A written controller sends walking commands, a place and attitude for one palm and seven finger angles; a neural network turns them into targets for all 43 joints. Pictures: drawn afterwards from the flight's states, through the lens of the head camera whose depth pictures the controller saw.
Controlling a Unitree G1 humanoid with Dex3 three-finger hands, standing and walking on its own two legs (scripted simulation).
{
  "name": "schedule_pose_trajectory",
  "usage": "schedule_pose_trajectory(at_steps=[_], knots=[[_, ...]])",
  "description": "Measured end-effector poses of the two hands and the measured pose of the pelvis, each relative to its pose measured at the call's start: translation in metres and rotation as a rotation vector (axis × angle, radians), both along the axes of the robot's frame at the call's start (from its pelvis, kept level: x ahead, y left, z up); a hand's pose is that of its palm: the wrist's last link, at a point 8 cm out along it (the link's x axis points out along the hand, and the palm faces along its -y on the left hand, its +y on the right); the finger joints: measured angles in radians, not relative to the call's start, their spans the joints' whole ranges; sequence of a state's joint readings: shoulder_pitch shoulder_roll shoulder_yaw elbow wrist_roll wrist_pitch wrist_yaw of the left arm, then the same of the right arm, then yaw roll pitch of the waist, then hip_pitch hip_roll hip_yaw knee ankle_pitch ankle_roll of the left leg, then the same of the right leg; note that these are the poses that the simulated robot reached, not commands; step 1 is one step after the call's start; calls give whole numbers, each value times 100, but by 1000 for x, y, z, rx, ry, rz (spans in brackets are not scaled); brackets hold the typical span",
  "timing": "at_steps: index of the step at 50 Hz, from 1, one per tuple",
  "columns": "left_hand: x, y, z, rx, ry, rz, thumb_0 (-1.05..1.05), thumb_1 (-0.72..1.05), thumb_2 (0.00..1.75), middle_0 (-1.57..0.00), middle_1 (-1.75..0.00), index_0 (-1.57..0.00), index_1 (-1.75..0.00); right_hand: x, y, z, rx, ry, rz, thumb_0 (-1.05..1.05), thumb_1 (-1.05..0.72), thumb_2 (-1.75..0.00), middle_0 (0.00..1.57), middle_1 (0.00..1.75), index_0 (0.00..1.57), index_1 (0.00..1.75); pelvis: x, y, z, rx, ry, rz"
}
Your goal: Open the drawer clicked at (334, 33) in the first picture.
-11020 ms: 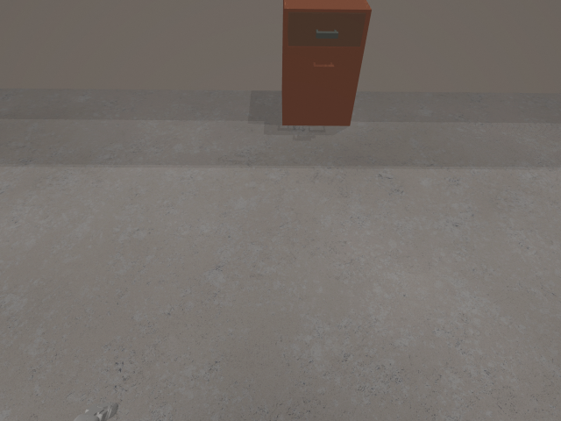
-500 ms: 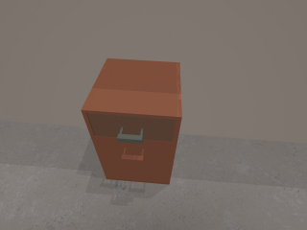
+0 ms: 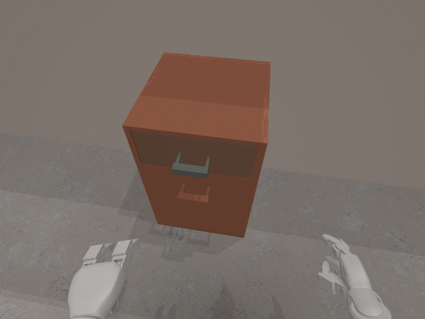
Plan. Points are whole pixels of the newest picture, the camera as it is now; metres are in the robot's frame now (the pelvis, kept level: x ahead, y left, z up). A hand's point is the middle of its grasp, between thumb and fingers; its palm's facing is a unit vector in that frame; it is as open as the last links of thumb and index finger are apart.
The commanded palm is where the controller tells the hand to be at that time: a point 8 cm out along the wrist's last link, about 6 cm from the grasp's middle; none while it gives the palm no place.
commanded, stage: raise the hand with hooked fingers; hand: left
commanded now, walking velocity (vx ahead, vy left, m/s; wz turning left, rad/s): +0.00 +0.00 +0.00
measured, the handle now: (192, 164) +0.57 +0.15 -0.17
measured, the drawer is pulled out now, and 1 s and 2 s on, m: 0.00 0.00 0.00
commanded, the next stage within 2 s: move the hooked fingers above the handle in 1.42 s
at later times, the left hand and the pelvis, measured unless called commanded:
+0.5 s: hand (108, 224) +0.26 +0.24 +0.02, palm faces -0.05 -0.10 -0.99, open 11.9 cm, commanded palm +0.24 +0.24 +0.09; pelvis +0.04 -0.01 +0.01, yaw +2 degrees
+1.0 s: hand (96, 172) +0.32 +0.27 +0.10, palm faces +0.03 -0.06 -1.00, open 13.8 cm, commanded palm +0.30 +0.27 +0.15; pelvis +0.03 +0.01 +0.02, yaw +3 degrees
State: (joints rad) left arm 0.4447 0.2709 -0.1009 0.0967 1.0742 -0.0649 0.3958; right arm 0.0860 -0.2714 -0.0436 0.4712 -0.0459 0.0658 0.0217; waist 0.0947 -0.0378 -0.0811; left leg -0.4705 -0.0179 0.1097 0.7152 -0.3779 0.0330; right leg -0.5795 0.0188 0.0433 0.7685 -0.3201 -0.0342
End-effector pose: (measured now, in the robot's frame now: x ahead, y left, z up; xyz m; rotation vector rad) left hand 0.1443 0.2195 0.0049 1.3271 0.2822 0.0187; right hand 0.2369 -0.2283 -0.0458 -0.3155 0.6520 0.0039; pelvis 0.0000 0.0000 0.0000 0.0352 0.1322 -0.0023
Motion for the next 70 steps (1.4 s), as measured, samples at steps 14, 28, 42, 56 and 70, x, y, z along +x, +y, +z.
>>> schedule_pose_trajectory(at_steps=[14,28,42,56,70], knots=[[79,19,63,160,-236,-22,1,20,60,-27,-74,-27,-75,23,49,-49,143,109,89,1,-91,-90,20,30,20,30,23,-8,-13,-20,45,52],[102,28,84,151,-172,-92,0,-12,46,-30,-95,-29,-96,-28,-11,-58,19,315,-68,1,-91,-90,20,30,20,30,45,-3,7,-23,33,43],[141,37,123,156,-214,-86,0,-42,33,-32,-115,-31,-115,7,14,-26,94,156,-78,1,-91,-90,20,30,20,30,42,9,18,-30,-33,46],[159,56,157,170,-168,-117,0,-49,30,-32,-119,-32,-120,-10,47,-26,142,212,-25,1,-91,-90,20,30,20,30,31,16,27,-35,-77,61],[145,48,143,148,-191,-220,0,-49,30,-33,-120,-32,-120,-43,21,-37,71,313,-81,1,-91,-90,20,30,20,30,27,18,27,-35,-57,59]])
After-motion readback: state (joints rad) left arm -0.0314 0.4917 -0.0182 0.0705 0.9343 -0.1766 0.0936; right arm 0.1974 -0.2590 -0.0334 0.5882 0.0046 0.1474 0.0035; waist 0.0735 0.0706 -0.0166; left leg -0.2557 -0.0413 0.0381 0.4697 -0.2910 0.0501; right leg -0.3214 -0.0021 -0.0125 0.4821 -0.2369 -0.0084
